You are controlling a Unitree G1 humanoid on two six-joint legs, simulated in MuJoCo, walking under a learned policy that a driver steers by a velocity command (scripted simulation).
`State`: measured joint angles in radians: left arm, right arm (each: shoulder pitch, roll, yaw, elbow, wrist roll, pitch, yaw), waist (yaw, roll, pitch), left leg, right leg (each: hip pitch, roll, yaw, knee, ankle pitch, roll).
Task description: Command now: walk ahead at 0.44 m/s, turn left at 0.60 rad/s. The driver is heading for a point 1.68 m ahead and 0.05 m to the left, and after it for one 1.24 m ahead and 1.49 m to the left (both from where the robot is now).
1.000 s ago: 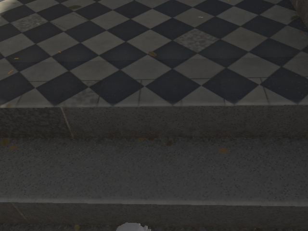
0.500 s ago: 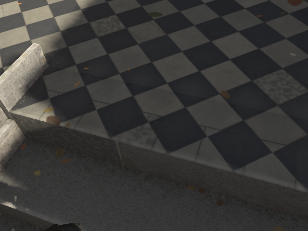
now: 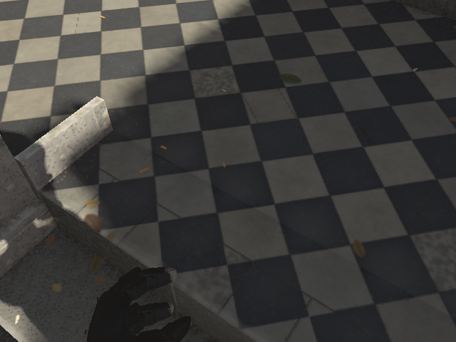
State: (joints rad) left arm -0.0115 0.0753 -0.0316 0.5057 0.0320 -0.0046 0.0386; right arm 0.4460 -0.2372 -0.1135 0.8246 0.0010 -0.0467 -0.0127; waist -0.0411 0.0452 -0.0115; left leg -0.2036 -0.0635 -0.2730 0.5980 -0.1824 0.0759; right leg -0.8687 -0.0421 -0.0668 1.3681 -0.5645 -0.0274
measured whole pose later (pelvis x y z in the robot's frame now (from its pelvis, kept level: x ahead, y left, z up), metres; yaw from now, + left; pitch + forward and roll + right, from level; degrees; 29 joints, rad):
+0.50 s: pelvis +0.25 +0.02 +0.13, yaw +11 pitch +3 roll +0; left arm 0.50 0.19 0.05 0.86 -0.01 -0.09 0.04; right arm 0.12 -0.18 -0.06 0.69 -0.05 -0.03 0.06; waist 0.03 0.02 0.00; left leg -0.40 -0.04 0.14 0.49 -0.14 0.11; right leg -0.06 -0.12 -0.19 0.66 -0.41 -0.03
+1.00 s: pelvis +0.52 +0.05 +0.18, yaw +5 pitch +2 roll -2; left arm 0.10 0.13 -0.02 0.66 -0.01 0.02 0.02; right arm 0.48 -0.14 -0.03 0.91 -0.02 -0.09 -0.01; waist 0.02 -0.02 -0.05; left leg -0.21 0.04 0.07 1.00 -0.10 0.06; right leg -0.76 0.11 -0.20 1.31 -0.62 -0.22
